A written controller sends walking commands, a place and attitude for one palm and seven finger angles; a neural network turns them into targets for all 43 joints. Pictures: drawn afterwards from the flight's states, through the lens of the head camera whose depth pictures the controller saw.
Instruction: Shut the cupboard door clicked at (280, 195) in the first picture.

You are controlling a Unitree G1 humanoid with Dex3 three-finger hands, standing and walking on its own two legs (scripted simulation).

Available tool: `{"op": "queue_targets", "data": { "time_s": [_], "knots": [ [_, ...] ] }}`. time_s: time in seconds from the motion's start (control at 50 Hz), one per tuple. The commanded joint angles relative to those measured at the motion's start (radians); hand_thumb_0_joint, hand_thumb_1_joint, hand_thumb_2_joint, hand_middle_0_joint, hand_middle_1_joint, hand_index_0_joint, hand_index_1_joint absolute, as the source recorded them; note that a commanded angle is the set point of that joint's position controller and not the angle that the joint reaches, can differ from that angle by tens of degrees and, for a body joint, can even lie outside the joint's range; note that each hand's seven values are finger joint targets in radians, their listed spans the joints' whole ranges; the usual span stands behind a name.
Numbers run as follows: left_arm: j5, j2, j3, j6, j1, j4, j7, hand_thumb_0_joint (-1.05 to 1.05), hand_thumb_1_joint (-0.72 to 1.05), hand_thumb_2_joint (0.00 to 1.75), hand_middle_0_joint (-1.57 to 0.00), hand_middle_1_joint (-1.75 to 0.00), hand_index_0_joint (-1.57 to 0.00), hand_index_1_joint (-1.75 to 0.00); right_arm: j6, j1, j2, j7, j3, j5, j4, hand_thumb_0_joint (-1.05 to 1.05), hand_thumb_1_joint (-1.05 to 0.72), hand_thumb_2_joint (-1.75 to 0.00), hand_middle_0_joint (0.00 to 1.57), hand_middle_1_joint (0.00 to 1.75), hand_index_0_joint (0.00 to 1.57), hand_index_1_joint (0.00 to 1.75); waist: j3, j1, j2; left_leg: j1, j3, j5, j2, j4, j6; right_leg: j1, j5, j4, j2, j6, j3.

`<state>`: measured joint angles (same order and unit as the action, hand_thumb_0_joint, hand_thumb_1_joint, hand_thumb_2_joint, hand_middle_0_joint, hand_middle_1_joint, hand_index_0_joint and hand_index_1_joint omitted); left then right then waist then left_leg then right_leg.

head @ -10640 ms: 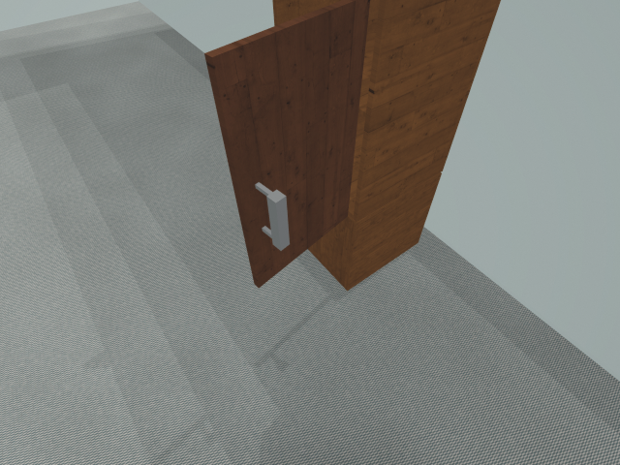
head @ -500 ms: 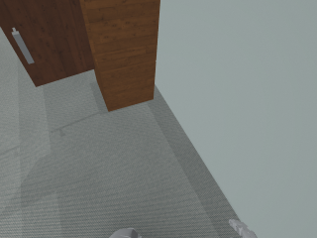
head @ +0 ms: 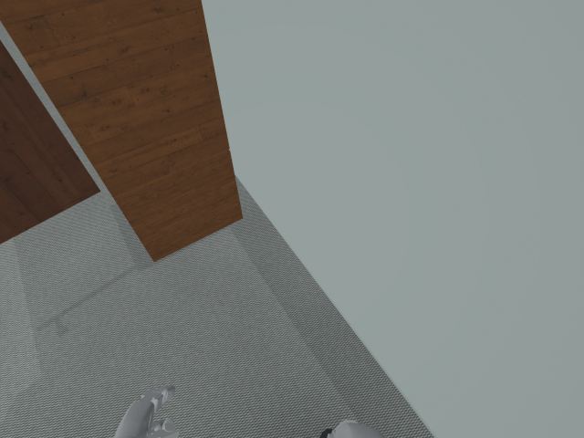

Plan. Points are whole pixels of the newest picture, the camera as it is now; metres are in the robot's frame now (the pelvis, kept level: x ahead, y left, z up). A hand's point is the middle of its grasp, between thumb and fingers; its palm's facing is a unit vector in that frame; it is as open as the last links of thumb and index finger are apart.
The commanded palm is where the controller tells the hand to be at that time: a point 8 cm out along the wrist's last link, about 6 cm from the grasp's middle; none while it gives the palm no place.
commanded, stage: turn to face it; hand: left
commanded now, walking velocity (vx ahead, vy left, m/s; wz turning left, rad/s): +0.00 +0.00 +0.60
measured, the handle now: out of the picture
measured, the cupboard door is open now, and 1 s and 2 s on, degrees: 99 99 99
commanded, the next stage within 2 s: take the last steps up to it in 1.12 s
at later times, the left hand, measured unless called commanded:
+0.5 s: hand out of the picture +0.10 +0.21 -0.19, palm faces +0.31 -0.93 -0.19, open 7.3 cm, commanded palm none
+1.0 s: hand out of the picture +0.14 +0.19 -0.14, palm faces +0.46 -0.84 -0.30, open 7.3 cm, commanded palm none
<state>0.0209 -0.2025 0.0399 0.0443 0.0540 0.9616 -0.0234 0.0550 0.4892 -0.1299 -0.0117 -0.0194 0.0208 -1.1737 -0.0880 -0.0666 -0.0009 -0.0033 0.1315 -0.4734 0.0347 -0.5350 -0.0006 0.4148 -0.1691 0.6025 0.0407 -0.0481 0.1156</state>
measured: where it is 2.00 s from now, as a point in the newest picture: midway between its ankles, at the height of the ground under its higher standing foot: (269, 432)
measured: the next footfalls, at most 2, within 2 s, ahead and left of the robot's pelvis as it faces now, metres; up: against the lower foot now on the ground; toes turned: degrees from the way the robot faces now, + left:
left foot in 0.46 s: +0.20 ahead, +0.12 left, +0.00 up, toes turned +21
right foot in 0.98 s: +0.21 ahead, -0.13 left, +0.00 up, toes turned +27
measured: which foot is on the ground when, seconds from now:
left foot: up 0.00-0.44, down 0.46-0.98, up 1.00-1.00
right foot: down 0.00-0.44, up 0.46-0.96, down 0.98-1.00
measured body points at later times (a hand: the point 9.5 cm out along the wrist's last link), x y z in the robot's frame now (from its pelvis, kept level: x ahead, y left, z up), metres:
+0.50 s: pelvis +0.12 +0.02 -0.01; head +0.13 +0.05 +0.44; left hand +0.08 +0.26 -0.17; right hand +0.31 -0.20 -0.12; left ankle +0.16 +0.11 -0.72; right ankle +0.08 -0.11 -0.69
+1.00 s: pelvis +0.14 -0.04 +0.00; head +0.19 -0.04 +0.45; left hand +0.11 +0.24 -0.12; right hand +0.30 -0.24 -0.16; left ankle +0.16 +0.11 -0.71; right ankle +0.18 -0.14 -0.73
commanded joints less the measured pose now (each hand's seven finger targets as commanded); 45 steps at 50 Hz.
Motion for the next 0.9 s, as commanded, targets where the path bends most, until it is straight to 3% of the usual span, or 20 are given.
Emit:
{"op": "queue_targets", "data": {
  "time_s": [0.0,0.02,0.04,0.08,0.1,0.16,0.28,0.34,0.38,0.4,0.42,0.44,0.46,0.5,0.54,0.6,0.7,0.78,0.82,0.88],
  "knots": [
    [-0.012,-0.207,0.046,0.025,0.397,0.078,0.034,0.0,0.9,0.9,-0.2,-0.3,-0.2,-0.3,0.014,-0.037,-0.131,-0.017,-0.028,-0.029,0.093,0.0,-0.9,-0.9,0.2,0.3,0.2,0.3,0.286,0.172,-0.143,0.531,-0.154,-0.086,-0.002,-0.763,0.012,-0.644,0.691,-0.187,0.424,-0.187,-0.418],
    [-0.011,-0.164,0.032,0.026,0.323,0.063,0.039,0.0,0.9,0.9,-0.2,-0.3,-0.2,-0.3,0.003,-0.095,-0.096,-0.013,-0.029,-0.026,0.099,0.0,-0.9,-0.9,0.2,0.3,0.2,0.3,0.189,0.148,-0.127,0.547,-0.159,-0.026,0.028,-0.758,0.008,-0.512,0.677,-0.211,0.39,-0.155,-0.347],
    [-0.015,-0.133,0.023,0.021,0.261,0.045,0.042,0.0,0.9,0.9,-0.2,-0.3,-0.2,-0.3,-0.011,-0.127,-0.08,-0.011,-0.031,-0.021,0.102,0.0,-0.9,-0.9,0.2,0.3,0.2,0.3,0.111,0.116,-0.052,0.538,-0.165,0.032,0.052,-0.739,0.005,-0.394,0.654,-0.238,0.361,-0.114,-0.244],
    [-0.014,-0.077,0.006,0.03,0.209,0.036,0.043,0.0,0.9,0.9,-0.2,-0.3,-0.2,-0.3,-0.04,-0.103,-0.047,-0.005,-0.022,-0.012,0.091,0.0,-0.9,-0.9,0.2,0.3,0.2,0.3,0.076,0.063,-0.098,0.492,-0.145,0.103,0.061,-0.665,-0.015,-0.267,0.659,-0.283,0.302,-0.061,-0.096],
    [-0.011,-0.069,0.005,0.031,0.185,0.03,0.044,0.0,0.9,0.9,-0.2,-0.3,-0.2,-0.3,-0.053,-0.083,-0.045,-0.002,-0.025,-0.012,0.088,0.0,-0.9,-0.9,0.2,0.3,0.2,0.3,0.077,0.04,-0.138,0.48,-0.131,0.117,0.063,-0.627,-0.027,-0.24,0.643,-0.295,0.29,-0.056,-0.043],
    [-0.005,-0.046,0.019,0.033,0.178,0.016,0.049,0.0,0.9,0.9,-0.2,-0.3,-0.2,-0.3,-0.073,-0.107,-0.042,0.009,-0.033,-0.004,0.105,0.0,-0.9,-0.9,0.2,0.3,0.2,0.3,0.089,0.023,-0.133,0.487,-0.091,0.179,0.063,-0.561,-0.048,-0.224,0.583,-0.304,0.272,-0.056,0.03],
    [0.001,-0.109,0.034,0.01,0.179,0.008,0.051,0.0,0.9,0.9,-0.2,-0.3,-0.2,-0.3,-0.082,-0.303,-0.074,0.028,-0.033,-0.003,0.205,0.0,-0.9,-0.9,0.2,0.3,0.2,0.3,0.06,0.061,-0.133,0.517,-0.038,0.168,0.054,-0.318,-0.05,-0.307,0.533,-0.247,0.315,-0.064,0.06],
    [0.007,-0.147,0.045,-0.004,0.2,0.011,0.052,0.0,0.9,0.9,-0.2,-0.3,-0.2,-0.3,-0.078,-0.36,-0.1,0.033,-0.035,-0.001,0.249,0.0,-0.9,-0.9,0.2,0.3,0.2,0.3,0.066,0.076,-0.139,0.45,-0.014,0.14,0.023,-0.212,-0.029,-0.323,0.54,-0.164,0.341,-0.054,0.058],
    [0.0,-0.181,0.054,-0.011,0.183,-0.006,0.046,0.0,0.9,0.9,-0.2,-0.3,-0.2,-0.3,-0.078,-0.306,-0.146,0.031,-0.045,0.006,0.253,0.0,-0.9,-0.9,0.2,0.3,0.2,0.3,0.103,0.032,-0.102,0.299,0.014,0.222,-0.021,-0.082,-0.01,-0.285,0.541,-0.015,0.32,-0.014,0.105],
    [-0.006,-0.182,0.055,-0.017,0.173,-0.017,0.044,0.0,0.9,0.9,-0.2,-0.3,-0.2,-0.3,-0.073,-0.225,-0.192,0.03,-0.059,0.01,0.239,0.0,-0.9,-0.9,0.2,0.3,0.2,0.3,0.158,-0.014,-0.017,0.146,-0.032,0.403,0.001,0.013,0.011,-0.204,0.423,0.152,0.288,0.028,0.127],
    [-0.019,-0.126,0.046,-0.025,0.167,-0.053,0.036,0.0,0.9,0.9,-0.2,-0.3,-0.2,-0.3,-0.063,-0.158,-0.305,0.024,-0.085,0.019,0.239,0.0,-0.9,-0.9,0.2,0.3,0.2,0.3,0.205,-0.044,0.265,-0.003,-0.394,0.767,0.256,0.088,0.141,0.041,-0.183,0.417,0.127,0.108,0.135],
    [-0.016,-0.104,0.027,-0.036,0.1,-0.104,0.04,0.0,0.9,0.9,-0.2,-0.3,-0.2,-0.3,-0.067,-0.125,-0.369,0.013,-0.092,0.004,0.238,0.0,-0.9,-0.9,0.2,0.3,0.2,0.3,0.219,-0.048,0.301,0.024,-0.576,0.953,0.385,0.142,0.245,0.131,-0.52,0.584,0.058,0.118,-0.004],
    [-0.01,-0.126,0.032,-0.049,0.093,-0.121,0.045,0.0,0.9,0.9,-0.2,-0.3,-0.2,-0.3,-0.072,-0.165,-0.369,0.006,-0.09,0.002,0.245,0.0,-0.9,-0.9,0.2,0.3,0.2,0.3,0.194,-0.023,0.158,0.083,-0.541,0.738,0.405,0.166,0.274,0.142,-0.504,0.626,0.079,0.105,-0.09],
    [-0.002,-0.123,0.046,-0.063,0.087,-0.098,0.045,0.0,0.9,0.9,-0.2,-0.3,-0.2,-0.3,-0.071,-0.295,-0.327,-0.004,-0.079,0.005,0.298,0.0,-0.9,-0.9,0.2,0.3,0.2,0.3,0.114,0.02,0.154,0.255,-0.516,0.348,0.307,0.245,0.217,0.151,-0.368,0.634,0.087,0.115,-0.118],
    [0.007,-0.132,0.052,-0.075,0.141,-0.076,0.036,0.0,0.9,0.9,-0.2,-0.3,-0.2,-0.3,-0.069,-0.362,-0.299,-0.004,-0.068,0.005,0.32,0.0,-0.9,-0.9,0.2,0.3,0.2,0.3,0.085,0.061,0.146,0.317,-0.432,0.207,0.234,0.271,0.167,0.13,-0.257,0.614,0.085,0.119,-0.133],
    [0.005,-0.121,0.052,-0.078,0.186,-0.068,0.035,0.0,0.9,0.9,-0.2,-0.3,-0.2,-0.3,-0.065,-0.358,-0.293,-0.001,-0.071,0.001,0.327,0.0,-0.9,-0.9,0.2,0.3,0.2,0.3,0.136,0.071,0.1,0.287,-0.384,0.206,0.186,0.267,0.146,0.108,-0.195,0.563,0.064,0.127,-0.122],
    [0.003,-0.116,0.048,-0.075,0.139,-0.104,0.04,0.0,0.9,0.9,-0.2,-0.3,-0.2,-0.3,-0.069,-0.305,-0.291,0.004,-0.08,0.0,0.311,0.0,-0.9,-0.9,0.2,0.3,0.2,0.3,0.155,0.047,0.102,0.216,-0.44,0.217,0.176,0.258,0.16,0.132,-0.207,0.462,0.04,0.138,-0.121],
    [-0.002,-0.111,0.04,-0.07,0.098,-0.129,0.043,0.0,0.9,0.9,-0.2,-0.3,-0.2,-0.3,-0.073,-0.266,-0.287,0.004,-0.084,0.004,0.296,0.0,-0.9,-0.9,0.2,0.3,0.2,0.3,0.172,0.028,0.134,0.164,-0.485,0.313,0.177,0.227,0.177,0.109,-0.267,0.345,0.014,0.132,-0.124],
    [-0.006,-0.108,0.035,-0.071,0.099,-0.13,0.046,0.0,0.9,0.9,-0.2,-0.3,-0.2,-0.3,-0.08,-0.264,-0.291,0.004,-0.087,0.005,0.295,0.0,-0.9,-0.9,0.2,0.3,0.2,0.3,0.175,0.028,0.157,0.189,-0.503,0.331,0.175,0.211,0.177,0.048,-0.294,0.263,-0.002,0.124,-0.12],
    [-0.014,-0.107,0.033,-0.065,0.171,-0.111,0.05,0.0,0.9,0.9,-0.2,-0.3,-0.2,-0.3,-0.088,-0.298,-0.284,0.003,-0.09,0.004,0.3,0.0,-0.9,-0.9,0.2,0.3,0.2,0.3,0.188,0.06,0.156,0.265,-0.513,0.392,0.145,0.172,0.161,-0.131,-0.251,0.053,-0.041,0.106,-0.108]
  ]
}}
